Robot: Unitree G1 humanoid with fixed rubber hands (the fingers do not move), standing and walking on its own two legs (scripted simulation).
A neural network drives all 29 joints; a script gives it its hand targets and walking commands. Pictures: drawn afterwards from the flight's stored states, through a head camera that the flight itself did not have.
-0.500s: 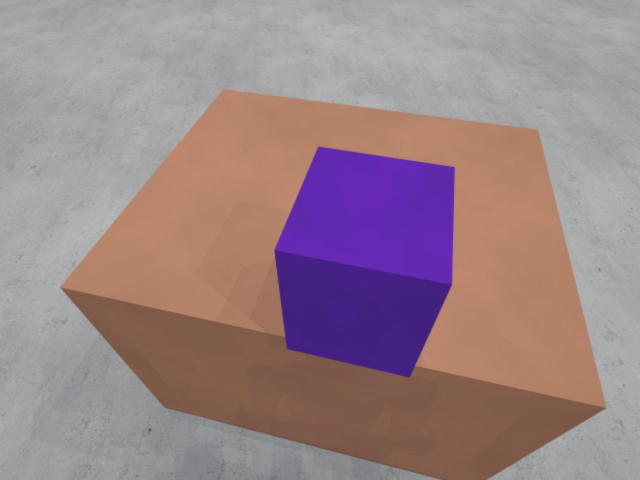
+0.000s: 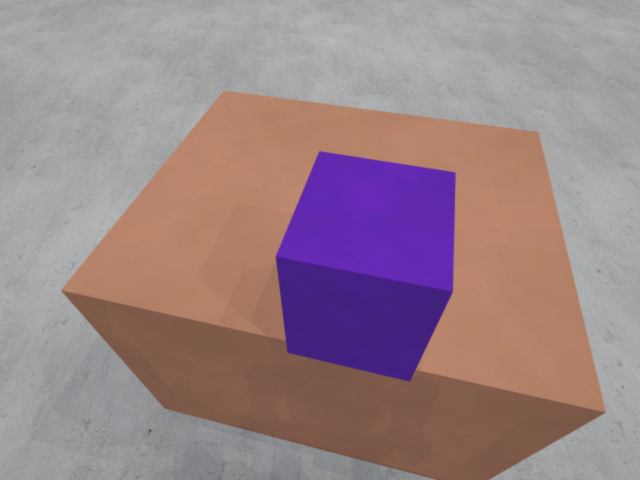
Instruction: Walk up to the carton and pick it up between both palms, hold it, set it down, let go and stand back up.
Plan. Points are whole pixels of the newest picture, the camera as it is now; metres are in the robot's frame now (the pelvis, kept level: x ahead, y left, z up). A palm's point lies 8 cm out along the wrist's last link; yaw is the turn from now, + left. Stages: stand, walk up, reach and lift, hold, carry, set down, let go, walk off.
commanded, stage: walk up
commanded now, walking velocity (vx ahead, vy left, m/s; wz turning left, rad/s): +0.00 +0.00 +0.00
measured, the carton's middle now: (365, 268) +0.41 -0.05 +0.00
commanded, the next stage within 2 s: none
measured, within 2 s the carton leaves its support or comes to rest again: neither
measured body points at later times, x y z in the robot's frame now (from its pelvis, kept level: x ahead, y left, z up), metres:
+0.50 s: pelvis -0.02 +0.02 -0.01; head +0.00 +0.01 +0.44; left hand +0.03 +0.27 -0.15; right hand +0.01 -0.25 -0.16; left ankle -0.01 +0.11 -0.74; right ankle +0.00 -0.13 -0.74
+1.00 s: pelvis -0.03 +0.05 -0.01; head -0.02 +0.05 +0.44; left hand +0.12 +0.28 -0.14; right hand -0.08 -0.21 -0.15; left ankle -0.02 +0.13 -0.74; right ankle -0.03 -0.09 -0.72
